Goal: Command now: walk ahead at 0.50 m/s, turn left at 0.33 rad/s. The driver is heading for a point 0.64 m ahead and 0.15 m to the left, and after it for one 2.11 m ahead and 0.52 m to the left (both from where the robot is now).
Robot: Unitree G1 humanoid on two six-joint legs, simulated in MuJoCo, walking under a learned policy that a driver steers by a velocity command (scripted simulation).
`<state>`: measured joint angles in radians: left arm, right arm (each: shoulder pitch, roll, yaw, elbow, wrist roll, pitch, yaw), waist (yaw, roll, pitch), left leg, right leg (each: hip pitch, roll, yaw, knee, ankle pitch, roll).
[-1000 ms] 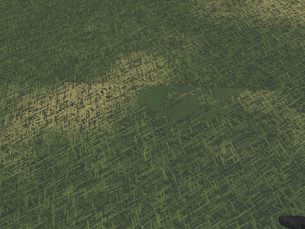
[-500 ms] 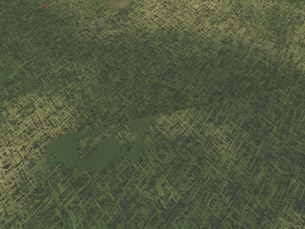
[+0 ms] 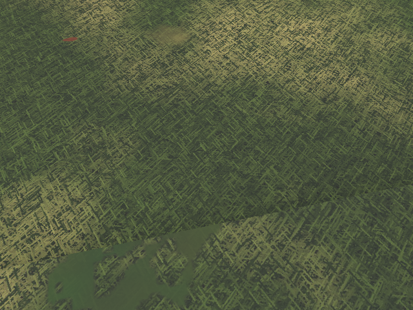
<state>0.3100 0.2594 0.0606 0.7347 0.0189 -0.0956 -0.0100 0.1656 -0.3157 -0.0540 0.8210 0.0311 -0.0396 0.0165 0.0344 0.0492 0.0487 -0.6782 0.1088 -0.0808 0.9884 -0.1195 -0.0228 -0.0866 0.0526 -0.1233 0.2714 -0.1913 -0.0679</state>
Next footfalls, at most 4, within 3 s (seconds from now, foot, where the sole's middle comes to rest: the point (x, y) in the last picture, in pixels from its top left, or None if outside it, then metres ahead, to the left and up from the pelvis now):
0.28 left None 0.35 0.18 -0.78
0.70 right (215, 262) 0.64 0.05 -0.78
1.32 left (113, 218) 0.88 0.47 -0.92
1.80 right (167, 155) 1.22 0.28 -0.92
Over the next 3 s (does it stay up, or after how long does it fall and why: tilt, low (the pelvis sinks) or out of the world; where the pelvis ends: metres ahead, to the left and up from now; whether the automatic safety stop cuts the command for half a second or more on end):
stays up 1.73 0.43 -0.15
